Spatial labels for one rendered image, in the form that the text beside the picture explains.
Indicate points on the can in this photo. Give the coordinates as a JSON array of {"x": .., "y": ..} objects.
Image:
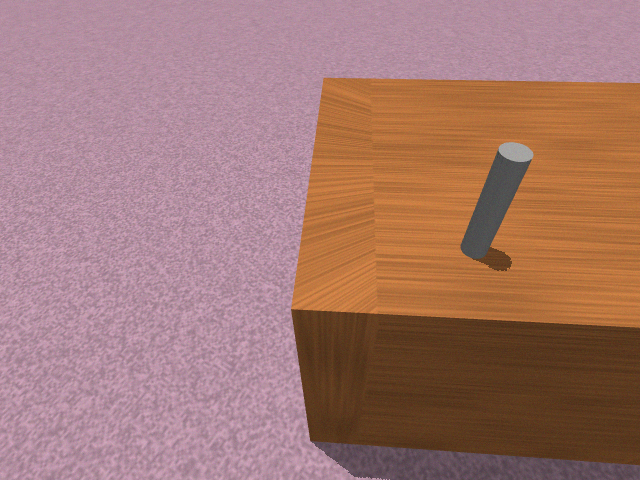
[{"x": 507, "y": 171}]

